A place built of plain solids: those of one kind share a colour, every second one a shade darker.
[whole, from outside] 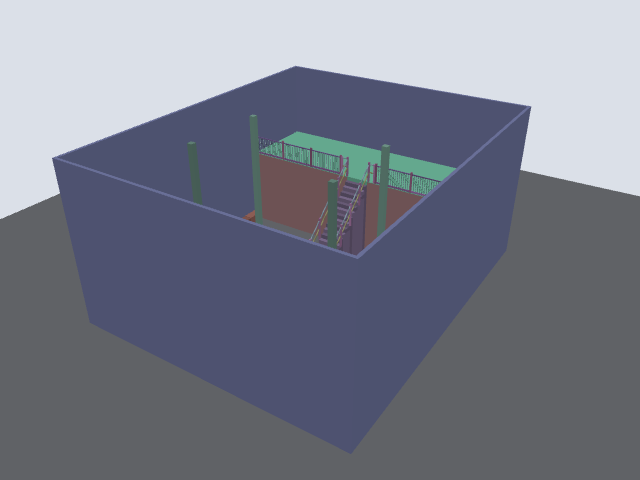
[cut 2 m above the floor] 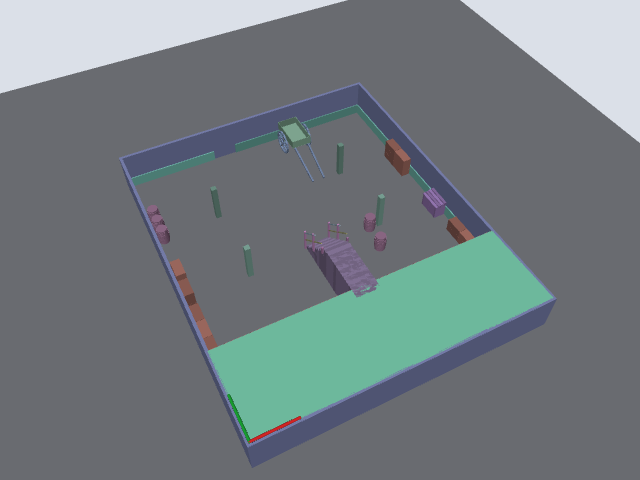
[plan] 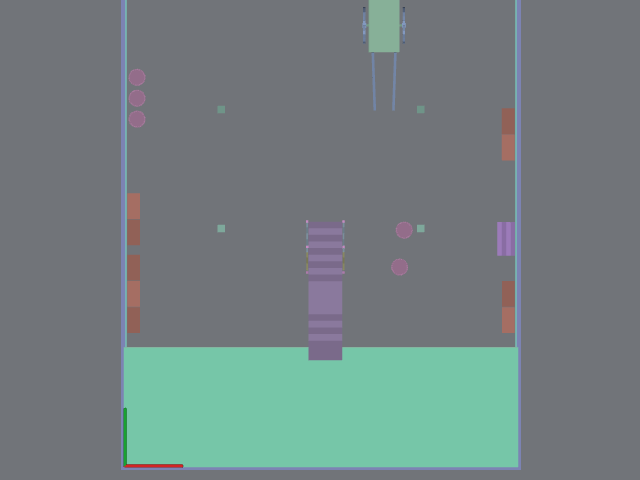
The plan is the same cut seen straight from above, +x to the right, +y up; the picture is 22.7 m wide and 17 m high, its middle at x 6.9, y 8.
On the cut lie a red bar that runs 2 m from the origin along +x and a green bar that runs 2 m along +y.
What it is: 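An aisled barn 13.9 x 16.8 m, 8.3 m high; a nave 7.1 m broad between two rows of posts 0.27 m square, 4.2 m apart, aisles 3.4 m broad; at the rear a loft 4.2 m deep at 4.22 m over closed bays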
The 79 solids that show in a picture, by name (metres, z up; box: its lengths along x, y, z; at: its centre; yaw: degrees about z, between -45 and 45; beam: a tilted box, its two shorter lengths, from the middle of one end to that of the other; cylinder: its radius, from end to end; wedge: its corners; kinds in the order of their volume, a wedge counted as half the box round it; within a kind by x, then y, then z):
{
 "loft_1": {"box": [13.97, 4.25, 4.27], "at": [6.93, 2.08, 2.08]},
 "wall_1": {"box": [0.15, 17.05, 8.32], "at": [-0.07, 8.38, 4.11]},
 "wall_2": {"box": [14.17, 0.15, 8.32], "at": [6.93, -0.07, 4.11]},
 "wall_3": {"box": [14.17, 0.15, 8.32], "at": [6.93, 16.82, 4.11]},
 "wall_4": {"box": [0.15, 17.05, 8.32], "at": [13.95, 8.38, 4.11]},
 "stair_1": {"box": [1.2, 0.69, 4.06], "at": [7.09, 4.09, 1.98]},
 "stair_2": {"box": [1.2, 0.69, 3.85], "at": [7.09, 4.32, 1.87]},
 "stair_3": {"box": [1.2, 0.69, 3.64], "at": [7.09, 4.56, 1.77]},
 "stair_4": {"box": [1.2, 0.69, 3.43], "at": [7.09, 4.79, 1.66]},
 "stair_5": {"box": [1.2, 0.69, 3.21], "at": [7.09, 5.02, 1.56]},
 "stair_6": {"box": [1.2, 0.69, 3.0], "at": [7.09, 5.26, 1.45]},
 "stair_7": {"box": [1.2, 0.69, 2.79], "at": [7.09, 5.49, 1.35]},
 "stair_8": {"box": [1.2, 0.69, 2.58], "at": [7.09, 5.73, 1.24]},
 "stair_9": {"box": [1.2, 0.69, 2.37], "at": [7.09, 5.96, 1.14]},
 "stair_10": {"box": [1.2, 0.69, 2.16], "at": [7.09, 6.2, 1.03]},
 "stair_11": {"box": [1.2, 0.69, 1.95], "at": [7.09, 6.43, 0.92]},
 "stair_12": {"box": [1.2, 0.69, 1.74], "at": [7.09, 6.66, 0.82]},
 "stair_13": {"box": [1.2, 0.69, 1.53], "at": [7.09, 6.9, 0.71]},
 "stair_14": {"box": [1.2, 0.69, 1.32], "at": [7.09, 7.13, 0.61]},
 "stair_15": {"box": [1.2, 0.69, 1.1], "at": [7.09, 7.37, 0.5]},
 "stair_16": {"box": [1.2, 0.69, 0.89], "at": [7.09, 7.6, 0.4]},
 "stair_17": {"box": [1.2, 0.69, 0.68], "at": [7.09, 7.84, 0.29]},
 "stair_18": {"box": [1.2, 0.69, 0.47], "at": [7.09, 8.07, 0.19]},
 "stair_19": {"box": [1.2, 0.69, 0.26], "at": [7.09, 8.3, 0.08]},
 "post_1": {"box": [0.27, 0.27, 8.32], "at": [3.4, 8.41, 4.11]},
 "post_2": {"box": [0.27, 0.27, 8.32], "at": [3.4, 12.62, 4.11]},
 "post_3": {"box": [0.27, 0.27, 8.32], "at": [10.47, 8.41, 4.11]},
 "post_4": {"box": [0.27, 0.27, 8.32], "at": [10.47, 12.62, 4.11]},
 "bales_1": {"box": [0.46, 0.92, 0.36], "at": [0.3, 5.16, 0.54]},
 "bales_2": {"box": [0.46, 0.92, 0.36], "at": [0.3, 6.09, 0.54]},
 "bales_3": {"box": [0.46, 0.92, 0.36], "at": [0.3, 7.02, 0.54]},
 "bales_4": {"box": [0.46, 0.92, 0.36], "at": [0.3, 8.27, 0.54]},
 "bales_5": {"box": [0.46, 0.92, 0.36], "at": [0.3, 8.27, 0.9]},
 "bales_6": {"box": [0.46, 0.92, 0.36], "at": [0.3, 9.2, 1.26]},
 "bales_7": {"box": [0.46, 0.92, 0.36], "at": [13.57, 5.16, 0.54]},
 "bales_8": {"box": [0.46, 0.92, 0.41], "at": [13.57, 6.09, 0.15]},
 "bales_9": {"box": [0.46, 0.92, 0.36], "at": [13.57, 6.09, 0.54]},
 "bales_10": {"box": [0.46, 0.92, 0.41], "at": [13.57, 11.28, 0.15]},
 "bales_11": {"box": [0.46, 0.92, 0.36], "at": [13.57, 11.28, 0.54]},
 "bales_12": {"box": [0.46, 0.92, 0.36], "at": [13.57, 11.28, 0.9]},
 "bales_13": {"box": [0.46, 0.92, 0.41], "at": [13.57, 12.21, 0.15]},
 "bales_14": {"box": [0.46, 0.92, 0.36], "at": [13.57, 12.21, 0.54]},
 "bales_15": {"box": [0.46, 0.92, 0.36], "at": [13.57, 12.21, 0.9]},
 "dwarf_1": {"box": [0.06, 12.55, 0.62], "at": [0.03, 10.47, 0.26]},
 "dwarf_2": {"box": [4.72, 0.06, 0.62], "at": [2.42, 16.72, 0.26]},
 "dwarf_3": {"box": [7.79, 0.06, 0.62], "at": [9.91, 16.72, 0.26]},
 "dwarf_4": {"box": [0.06, 12.55, 0.62], "at": [13.84, 10.47, 0.26]},
 "face_1": {"box": [6.49, 0.012, 4.24], "at": [3.25, 4.21, 2.07]},
 "face_2": {"box": [6.18, 0.012, 4.24], "at": [10.78, 4.21, 2.07]},
 "bin_1": {"box": [0.16, 1.2, 0.07], "at": [13.26, 8.04, 0.72]},
 "bin_2": {"box": [0.16, 1.2, 0.11], "at": [13.42, 8.04, 0.74]},
 "bin_3": {"box": [0.6, 1.16, 0.74], "at": [13.51, 8.04, 0.32]},
 "bin_4": {"box": [0.16, 1.2, 0.15], "at": [13.57, 8.04, 0.76]},
 "bin_5": {"box": [0.16, 1.2, 0.18], "at": [13.73, 8.04, 0.78]},
 "cart_rod_1": {"wedge": [[8.72, 14.63, 0.87], [8.72, 14.66, 0.79], [8.79, 12.58, 0.09], [8.79, 12.61, 0.0], [8.82, 14.64, 0.87], [8.82, 14.67, 0.79], [8.89, 12.59, 0.09], [8.89, 12.62, 0.0]]},
 "cart_rod_2": {"wedge": [[9.45, 12.59, 0.09], [9.45, 12.62, 0.0], [9.52, 14.64, 0.87], [9.52, 14.67, 0.79], [9.55, 12.58, 0.09], [9.55, 12.61, 0.0], [9.62, 14.63, 0.87], [9.62, 14.66, 0.79]]},
 "cart_1": {"box": [0.029, 1.9, 0.42], "at": [8.63, 15.6, 1.1]},
 "cart_2": {"box": [1.04, 0.028, 0.42], "at": [9.17, 14.66, 1.1]},
 "cart_3": {"box": [1.1, 1.9, 0.03], "at": [9.17, 15.6, 0.88]},
 "cart_4": {"box": [1.04, 0.028, 0.42], "at": [9.17, 16.54, 1.1]},
 "cart_5": {"box": [0.029, 1.9, 0.42], "at": [9.71, 15.6, 1.1]},
 "stair_guard_post_1": {"box": [0.09, 0.09, 1.28], "at": [6.44, 5.05, 3.85]},
 "stair_guard_post_2": {"box": [0.09, 0.09, 1.28], "at": [6.44, 5.95, 3.04]},
 "stair_guard_post_3": {"box": [0.09, 0.09, 1.28], "at": [6.44, 6.85, 2.23]},
 "stair_guard_post_4": {"box": [0.09, 0.09, 1.28], "at": [6.44, 7.75, 1.42]},
 "stair_guard_post_5": {"box": [0.09, 0.09, 1.3], "at": [6.44, 8.65, 0.6]},
 "stair_guard_post_6": {"box": [0.09, 0.09, 1.14], "at": [7.74, 4.15, 4.74]},
 "stair_guard_post_7": {"box": [0.09, 0.09, 1.28], "at": [7.74, 6.85, 2.23]},
 "cask_1": {"cylinder": 0.26, "from": [0.42, 12.28, 0.85], "to": [0.42, 12.28, 0.9]},
 "cask_2": {"cylinder": 0.26, "from": [0.42, 13.02, 0.85], "to": [0.42, 13.02, 0.9]},
 "cask_3": {"cylinder": 0.26, "from": [0.42, 13.76, 0.85], "to": [0.42, 13.76, 0.9]},
 "cask_4": {"cylinder": 0.26, "from": [9.72, 7.04, 0.85], "to": [9.72, 7.04, 0.9]},
 "cask_5": {"cylinder": 0.26, "from": [9.88, 8.35, 0.85], "to": [9.88, 8.35, 0.9]},
 "guard_board_1": {"box": [1.99, 0.04, 0.15], "at": [5.03, 4.15, 4.25]},
 "guard_board_2": {"box": [1.89, 0.04, 0.15], "at": [9.1, 4.15, 4.25]},
 "guard_board_3": {"box": [1.89, 0.04, 0.15], "at": [10.99, 4.15, 4.25]},
 "guard_board_4": {"box": [1.89, 0.04, 0.15], "at": [12.88, 4.15, 4.25]},
 "guard_newel_1": {"box": [0.09, 0.09, 1.15], "at": [4.03, 4.15, 4.75]},
 "guard_newel_2": {"box": [0.09, 0.09, 1.15], "at": [6.02, 4.15, 4.75]}
}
